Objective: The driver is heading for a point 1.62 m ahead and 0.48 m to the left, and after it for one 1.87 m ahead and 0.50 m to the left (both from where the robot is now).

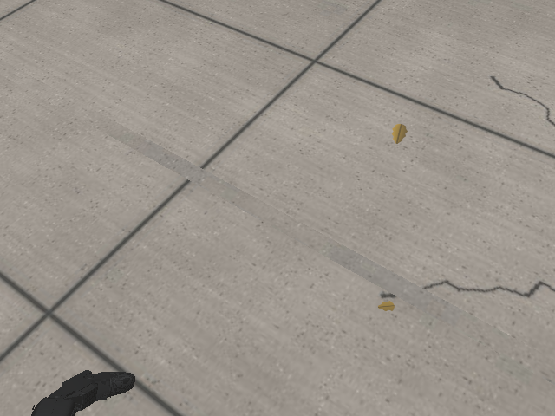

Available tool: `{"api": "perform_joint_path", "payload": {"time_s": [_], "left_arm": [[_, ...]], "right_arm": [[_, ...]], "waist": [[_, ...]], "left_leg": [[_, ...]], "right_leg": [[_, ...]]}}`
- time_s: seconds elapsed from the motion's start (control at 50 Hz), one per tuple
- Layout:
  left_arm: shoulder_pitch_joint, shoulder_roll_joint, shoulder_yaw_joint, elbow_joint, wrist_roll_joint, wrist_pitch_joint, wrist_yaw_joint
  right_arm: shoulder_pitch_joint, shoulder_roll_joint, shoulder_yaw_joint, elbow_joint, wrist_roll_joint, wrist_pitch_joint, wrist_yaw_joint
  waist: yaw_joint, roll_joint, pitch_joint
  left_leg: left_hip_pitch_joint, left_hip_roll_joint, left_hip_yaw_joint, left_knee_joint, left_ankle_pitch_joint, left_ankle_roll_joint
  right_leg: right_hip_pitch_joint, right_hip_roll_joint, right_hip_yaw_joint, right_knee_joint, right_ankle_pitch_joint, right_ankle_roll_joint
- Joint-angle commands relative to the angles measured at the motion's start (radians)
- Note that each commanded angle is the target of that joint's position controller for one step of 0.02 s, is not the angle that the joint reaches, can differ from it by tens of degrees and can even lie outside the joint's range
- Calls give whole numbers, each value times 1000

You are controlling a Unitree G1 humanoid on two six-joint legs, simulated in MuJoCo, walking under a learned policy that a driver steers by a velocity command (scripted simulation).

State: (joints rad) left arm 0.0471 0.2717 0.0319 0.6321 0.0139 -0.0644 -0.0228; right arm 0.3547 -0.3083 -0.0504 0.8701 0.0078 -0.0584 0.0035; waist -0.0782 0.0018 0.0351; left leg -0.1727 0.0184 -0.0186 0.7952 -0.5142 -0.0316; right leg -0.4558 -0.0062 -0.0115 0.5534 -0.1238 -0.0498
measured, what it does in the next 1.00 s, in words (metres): walks ahead: left foot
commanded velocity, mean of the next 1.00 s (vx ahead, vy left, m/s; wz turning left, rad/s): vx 0.07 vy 0.00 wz -0.02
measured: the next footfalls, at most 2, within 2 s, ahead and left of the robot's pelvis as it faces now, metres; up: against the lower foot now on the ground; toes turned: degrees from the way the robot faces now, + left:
left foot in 0.34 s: +0.18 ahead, +0.14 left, +0.00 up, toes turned +0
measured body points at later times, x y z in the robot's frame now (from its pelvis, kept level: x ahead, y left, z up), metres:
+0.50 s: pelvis +0.11 +0.00 +0.01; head +0.12 +0.01 +0.46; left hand +0.21 +0.25 -0.12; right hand +0.24 -0.26 -0.10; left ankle +0.14 +0.14 -0.73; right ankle +0.09 -0.10 -0.73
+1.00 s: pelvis +0.12 +0.00 +0.01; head +0.13 +0.00 +0.46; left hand +0.18 +0.27 -0.13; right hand +0.21 -0.26 -0.13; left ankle +0.14 +0.14 -0.73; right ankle +0.09 -0.10 -0.73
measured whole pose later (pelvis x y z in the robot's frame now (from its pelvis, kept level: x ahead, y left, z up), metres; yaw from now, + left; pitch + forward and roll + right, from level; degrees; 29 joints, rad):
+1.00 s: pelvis +0.12 +0.00 +0.01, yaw +0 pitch -2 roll +0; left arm 0.18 0.24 0.02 1.06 0.01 0.01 0.03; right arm 0.12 -0.24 -0.04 1.05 -0.01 0.01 -0.04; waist 0.00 0.01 0.04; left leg -0.20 0.02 -0.01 0.46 -0.23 -0.02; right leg -0.13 0.01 -0.03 0.46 -0.29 -0.02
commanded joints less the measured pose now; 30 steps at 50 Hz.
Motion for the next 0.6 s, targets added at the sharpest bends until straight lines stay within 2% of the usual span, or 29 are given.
{"api": "perform_joint_path", "payload": {"time_s": [0.02,0.04,0.06,0.1,0.12,0.16,0.2,0.26,0.3,0.32,0.34,0.36,0.38,0.4,0.42,0.46,0.5,0.6], "left_arm": [[251,159,51,9,-13,7,2],[193,131,42,11,-12,5,-1],[146,113,37,12,-13,4,-4],[96,92,31,27,7,-5,-4],[79,91,31,36,11,-9,-2],[50,103,34,55,12,-9,6],[69,118,37,83,10,-1,14],[90,119,33,124,6,13,16],[76,105,24,143,-4,20,15],[95,87,17,158,-10,22,14],[130,66,9,171,0,21,14],[203,68,11,185,14,16,11],[224,55,6,196,10,21,18],[168,82,9,199,8,30,24],[142,83,12,198,2,39,31],[145,85,12,210,3,54,39],[147,86,14,225,0,56,40],[140,83,17,269,-8,63,44]], "right_arm": [[17,-137,-19,-72,14,-19,-1],[-19,-117,-16,-69,7,-12,-8],[-41,-110,-18,-75,-4,0,-13],[-12,-67,-13,-60,-6,27,-20],[-3,-51,-9,-58,-7,35,-24],[-35,-36,-2,-63,-15,42,-29],[-85,-36,1,-68,-17,48,-31],[-138,-57,-5,-75,-13,60,-31],[-148,-56,-7,-74,-20,62,-31],[-155,-61,-7,-74,-29,61,-32],[-166,-95,-13,-82,-35,58,-36],[-188,-154,-23,-90,-28,60,-43],[-219,-131,-24,-76,-16,65,-39],[-233,-78,-15,-79,-14,65,-30],[-234,-55,-7,-70,-21,61,-27],[-228,-57,-6,-49,-20,49,-22],[-219,-61,-7,-27,-16,42,-23],[-232,-64,-6,15,-13,44,-29]], "waist": [[137,-142,-245],[110,-69,-196],[85,-59,-155],[35,-90,-154],[21,-99,-156],[16,-105,-151],[39,-107,-159],[59,-96,-137],[43,-80,-110],[39,-60,-94],[56,-16,-90],[116,83,-91],[130,151,-93],[91,108,-58],[85,90,-56],[83,82,-58],[81,66,-76],[80,24,-82]], "left_leg": [[-489,16,-62,441,-76,-4],[-475,53,-44,395,-14,-9],[-439,75,-39,337,37,-17],[-283,83,-36,257,123,-33],[-241,79,-31,199,148,-41],[-183,73,-24,56,209,-44],[-143,64,-18,-44,290,-40],[-102,59,-25,-141,320,-24],[-33,49,-13,-270,370,1],[14,52,-21,-364,456,16],[66,104,-77,-393,598,34],[107,152,-105,-356,685,68],[34,131,-98,-357,508,94],[-24,97,-86,-377,422,79],[-35,86,-75,-380,429,60],[-16,69,-58,-365,508,42],[2,65,-52,-350,563,42],[16,56,-43,-341,606,49]], "right_leg": [[616,-337,386,-135,598,-237],[522,-287,309,-153,623,-209],[429,-259,261,-184,617,-196],[278,-223,183,-236,641,-191],[243,-212,150,-248,658,-197],[203,-192,102,-257,640,-192],[210,-189,94,-264,581,-185],[211,-201,124,-271,381,-178],[189,-182,134,-251,191,-148],[177,-149,132,-235,80,-109],[157,-107,122,-206,-30,-61],[117,-42,87,-181,-135,-24],[166,-4,39,-195,-159,3],[200,-1,29,-179,-136,15],[212,-7,29,-170,-102,13],[230,-17,38,-164,-21,7],[258,-24,41,-156,42,4],[296,-29,37,-144,123,8]]}}
Over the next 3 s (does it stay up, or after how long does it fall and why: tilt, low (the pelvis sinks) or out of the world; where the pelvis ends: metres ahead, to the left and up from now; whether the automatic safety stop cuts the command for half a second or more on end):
stays up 0.14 0.01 0.01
